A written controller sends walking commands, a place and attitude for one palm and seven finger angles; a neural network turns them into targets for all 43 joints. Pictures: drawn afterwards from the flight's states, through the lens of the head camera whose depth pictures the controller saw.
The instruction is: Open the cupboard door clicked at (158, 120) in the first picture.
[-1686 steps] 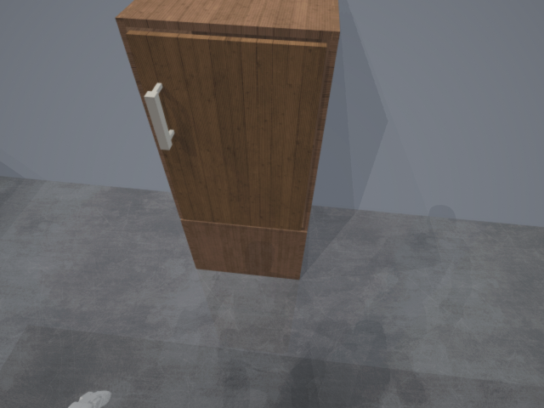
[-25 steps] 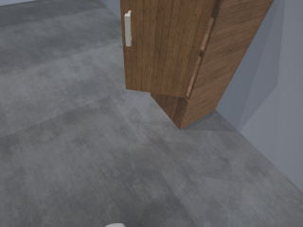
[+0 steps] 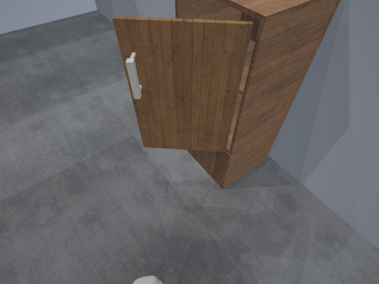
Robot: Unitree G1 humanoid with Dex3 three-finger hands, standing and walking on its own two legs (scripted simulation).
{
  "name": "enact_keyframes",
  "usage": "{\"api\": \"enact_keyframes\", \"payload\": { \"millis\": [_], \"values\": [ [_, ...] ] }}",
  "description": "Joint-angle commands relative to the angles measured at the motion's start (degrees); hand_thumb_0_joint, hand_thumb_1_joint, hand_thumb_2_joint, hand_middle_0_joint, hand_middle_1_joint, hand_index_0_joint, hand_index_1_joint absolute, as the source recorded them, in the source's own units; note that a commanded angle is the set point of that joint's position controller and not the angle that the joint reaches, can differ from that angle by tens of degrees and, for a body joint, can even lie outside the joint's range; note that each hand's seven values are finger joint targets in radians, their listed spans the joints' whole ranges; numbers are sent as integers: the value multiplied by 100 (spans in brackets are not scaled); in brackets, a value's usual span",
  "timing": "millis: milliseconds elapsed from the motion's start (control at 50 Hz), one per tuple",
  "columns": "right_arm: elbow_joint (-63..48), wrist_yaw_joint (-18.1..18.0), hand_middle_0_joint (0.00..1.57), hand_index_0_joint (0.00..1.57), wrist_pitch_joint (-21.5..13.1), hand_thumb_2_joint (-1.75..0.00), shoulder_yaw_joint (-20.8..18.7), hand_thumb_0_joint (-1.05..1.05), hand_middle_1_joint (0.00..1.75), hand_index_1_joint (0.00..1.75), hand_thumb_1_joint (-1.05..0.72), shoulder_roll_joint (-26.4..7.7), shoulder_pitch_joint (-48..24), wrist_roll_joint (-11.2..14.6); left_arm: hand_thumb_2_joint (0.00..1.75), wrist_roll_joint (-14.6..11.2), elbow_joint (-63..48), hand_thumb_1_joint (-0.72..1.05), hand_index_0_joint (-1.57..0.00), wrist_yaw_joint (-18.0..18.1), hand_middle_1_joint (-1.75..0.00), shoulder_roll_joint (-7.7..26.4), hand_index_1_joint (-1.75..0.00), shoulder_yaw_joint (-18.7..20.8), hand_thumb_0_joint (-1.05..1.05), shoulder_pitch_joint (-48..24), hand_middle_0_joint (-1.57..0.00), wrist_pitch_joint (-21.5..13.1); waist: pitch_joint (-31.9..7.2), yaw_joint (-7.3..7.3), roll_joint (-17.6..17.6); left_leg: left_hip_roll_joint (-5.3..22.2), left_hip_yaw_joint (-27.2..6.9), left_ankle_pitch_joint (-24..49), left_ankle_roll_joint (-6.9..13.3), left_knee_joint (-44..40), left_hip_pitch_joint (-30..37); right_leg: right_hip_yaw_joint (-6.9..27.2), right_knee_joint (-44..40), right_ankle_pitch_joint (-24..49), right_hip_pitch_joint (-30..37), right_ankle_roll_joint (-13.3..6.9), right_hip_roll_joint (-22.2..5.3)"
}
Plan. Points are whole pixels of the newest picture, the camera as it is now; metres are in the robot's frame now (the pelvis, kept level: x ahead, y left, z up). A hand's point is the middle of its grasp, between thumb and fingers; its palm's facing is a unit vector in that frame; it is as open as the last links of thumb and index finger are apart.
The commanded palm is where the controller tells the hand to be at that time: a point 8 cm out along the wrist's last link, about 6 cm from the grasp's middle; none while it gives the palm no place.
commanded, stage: take the last steps up to it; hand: left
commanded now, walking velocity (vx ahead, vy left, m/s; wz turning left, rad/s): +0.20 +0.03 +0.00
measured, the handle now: (135, 76) +0.71 +0.21 +0.02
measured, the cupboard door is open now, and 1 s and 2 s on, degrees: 49 49 49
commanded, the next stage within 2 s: come to a stop and stand still in 0.10 s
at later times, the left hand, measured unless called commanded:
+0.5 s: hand (107, 267) +0.19 +0.22 -0.19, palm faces +0.00 -0.98 -0.22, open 7.3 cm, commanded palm none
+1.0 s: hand (86, 274) +0.17 +0.27 -0.18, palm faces -0.04 -0.96 -0.28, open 7.4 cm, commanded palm none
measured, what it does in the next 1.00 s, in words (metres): walks ahead: left foot, then right foot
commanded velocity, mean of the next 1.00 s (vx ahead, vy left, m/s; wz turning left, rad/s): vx -0.08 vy -0.01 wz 0.00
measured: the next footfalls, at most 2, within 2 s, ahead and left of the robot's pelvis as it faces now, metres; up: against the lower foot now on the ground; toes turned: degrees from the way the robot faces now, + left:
left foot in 0.16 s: +0.19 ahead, +0.14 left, +0.00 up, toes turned +6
right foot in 0.46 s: +0.24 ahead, -0.08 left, +0.00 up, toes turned -2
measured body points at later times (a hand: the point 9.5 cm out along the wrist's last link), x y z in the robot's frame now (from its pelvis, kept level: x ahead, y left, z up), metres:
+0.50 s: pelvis +0.13 +0.03 -0.02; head +0.16 +0.04 +0.43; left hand +0.19 +0.27 -0.17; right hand +0.18 -0.21 -0.17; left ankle +0.15 +0.14 -0.74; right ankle +0.14 -0.09 -0.74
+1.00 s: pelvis +0.10 +0.07 -0.02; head +0.11 +0.06 +0.43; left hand +0.17 +0.32 -0.16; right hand +0.16 -0.16 -0.17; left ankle +0.12 +0.14 -0.74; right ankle +0.12 -0.06 -0.75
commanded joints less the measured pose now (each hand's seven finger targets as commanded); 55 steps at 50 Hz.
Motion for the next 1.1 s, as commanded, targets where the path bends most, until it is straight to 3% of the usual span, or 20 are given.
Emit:
{"api": "enact_keyframes", "payload": {
  "millis": [0, 100, 140, 160, 180, 240, 300, 420, 460, 500, 540, 620, 700, 720, 740, 800, 860, 940, 1020, 1080],
  "values": [
    [-455, 72, 20, 20, -122, -90, -12, 0, 30, 30, -90, -24, -146, 16, 90, 16, 108, 90, -20, -82, -30, 859, -30, 112, 0, 588, -20, -75, -199, 217, -700, -29, 170, 440, -90, -1267, 38, 906, -1125, 932, 266, -747, -1393],
    [-326, 25, 20, 20, -263, -90, -65, 0, 30, 30, -90, -446, 372, -7, 90, -16, 197, 90, -20, -103, -30, 821, -30, 53, 0, 500, -20, 38, -245, -158, -168, -165, 169, 1105, 33, -2694, 1959, 568, -42, -19, -698, -301, -923],
    [-198, -117, 20, 20, -258, -90, -263, 0, 30, 30, -90, -1425, 1396, -104, 90, -50, -48, 90, -20, -126, -30, 409, -30, -54, 0, 544, -20, 76, -630, -527, 1568, 1819, -2425, 1088, 1113, -3594, 3000, -208, 2675, -2080, -2137, 149, 131],
    [-238, -142, 20, 20, -194, -90, -246, 0, 30, 30, -90, -1408, 1356, -94, 90, 8, -205, 90, -20, -94, -30, 499, -30, -86, 0, 264, -20, 90, -382, -523, 1071, 2047, -2696, 519, 1424, -3786, 2402, 286, 3624, -2331, -2242, 32, 10],
    [-315, -175, 20, 20, -213, -90, -187, 0, 30, 30, -90, -1277, 1024, -86, 90, 17, -189, 90, -20, -92, -30, 405, -30, -97, 0, 138, -20, 96, -348, -387, 1321, 1906, -2631, 700, 1436, -3877, 2141, 494, 4237, -1996, -2547, 38, -166],
    [-574, -280, 20, 20, -255, -90, 64, 0, 30, 30, -90, -699, -34, -45, 90, -47, 157, 90, -20, -77, -30, 261, -30, -146, 0, 522, -20, 242, -258, 147, 458, 1410, -1205, 3197, 1050, -3722, 1120, 809, 3266, -1146, -1404, 242, -487],
    [-510, -349, 20, 20, -157, -90, 12, 0, 30, 30, -90, -887, -311, 9, 90, -69, 252, 90, -20, -20, -30, 375, -30, -146, 0, 743, -20, 406, -837, 177, 560, 1281, -619, 4656, 981, -3163, 1513, 468, 1830, -985, -527, 319, -213],
    [-591, -355, 20, 20, 136, -90, -228, 0, 30, 30, -90, -1054, -430, 52, 90, 48, -135, 90, -20, 10, -30, 791, -30, 38, 0, 718, -20, 560, -511, 226, 482, 980, -619, 3216, 660, -2608, 1018, 621, 960, 1123, -195, 81, -243],
    [-655, -305, 20, 20, 214, -90, -242, 0, 30, 30, -90, -875, -342, 68, 90, 87, -321, 90, -20, 12, -30, 986, -30, 47, 0, 478, -20, 558, -335, 163, -59, 407, -354, 1617, 367, -2149, 715, 1166, 603, 1875, -397, -234, -752],
    [-700, -258, 20, 20, 279, -90, -182, 0, 30, 30, -90, -483, -247, 97, 90, 59, -308, 90, -20, 50, -30, 1236, -30, 89, 0, 453, -20, 456, -675, 204, -1551, -519, 139, -748, 13, -544, 413, 2132, -228, 3407, -26, -906, -1810],
    [-751, -267, 20, 20, 310, -90, -171, 0, 30, 30, -90, -505, -533, 112, 90, 45, -285, 90, -20, 121, -30, 1154, -30, 97, 0, 339, -20, 411, -722, 288, -1258, -489, -455, -1435, 21, 718, -93, 2079, -56, 4494, 387, -1273, -1889],
    [-729, -224, 20, 20, 301, -90, -86, 0, 30, 30, -90, -394, -514, 133, 90, 49, -379, 90, -20, 156, -30, 1165, -30, 113, 0, 136, -20, 400, -861, 258, -1026, -456, -336, -1099, -109, -251, 59, 1529, 141, 4617, 896, -1037, -1587],
    [-501, -192, 20, 20, 211, -90, -42, 0, 30, 30, -90, -392, 15, 113, 90, -24, -301, 90, -20, 129, -30, 1164, -30, 91, 0, -16, -20, 420, -845, 53, -819, -424, -168, 770, -70, -2946, 1322, 1305, 560, 3177, 483, -472, -1204],
    [-521, -194, 20, 20, 149, -90, -64, 0, 30, 30, -90, -641, 51, 76, 90, -68, -328, 90, -20, 94, -30, 983, -30, 49, 0, 26, -20, 440, -853, 90, -216, 120, -680, 1816, 132, -3233, 1836, 1037, 800, 1936, -100, -129, -835],
    [-985, -170, 20, 20, 58, -90, -206, 0, 30, 30, -90, -1088, -191, 123, 90, -70, -375, 90, -20, 336, -30, 878, -30, -78, 0, 234, -20, 365, -1278, 26, 1303, 539, -234, 3102, 108, -2514, 1972, 816, 1141, 1583, -11, -15, -619],
    [-1329, -273, 20, 20, -7, -90, -47, 0, 30, 30, -90, -913, -8, 23, 90, 44, -594, 90, -20, 266, -30, 742, -30, -177, 0, 150, -20, 570, -616, 59, 1954, 926, -1235, 5981, 384, -2847, 1782, 444, 2314, -1538, -996, 77, 73],
    [-1498, -295, 20, 20, 18, -90, -26, 0, 30, 30, -90, -875, -143, -14, 90, 30, -628, 90, -20, 159, -30, 637, -30, -186, 0, 133, -20, 569, -254, 184, 675, 902, -1072, 4438, 966, -2817, 1437, 629, 2133, -1329, -1102, 32, -21],
    [-1570, -238, 20, 20, -19, -90, 11, 0, 30, 30, -90, -737, -238, 73, 90, 32, -582, 90, -20, 91, -30, 747, -30, -207, 0, 402, -20, 430, -290, 190, -367, 221, -873, 801, 556, -2831, 845, 1342, 287, -200, -450, -176, -349],
    [-1349, -180, 20, 20, 2, -90, -11, 0, 30, 30, -90, -759, 90, 22, 90, 36, -649, 90, -20, 83, -30, 860, -30, -230, 0, 177, -20, 420, -46, -46, -666, 50, -892, -296, 478, -3186, 1020, 1414, 109, -1132, -1094, -199, -343],
    [-1248, -169, 20, 20, -61, -90, 10, 0, 30, 30, -90, -826, 25, 13, 90, 39, -593, 90, -20, 78, -30, 793, -30, -233, 0, 413, -20, 427, 3, 86, -11, 266, -1148, -632, 528, -3748, 675, 1109, 361, -619, -704, -100, -179]
  ]
}}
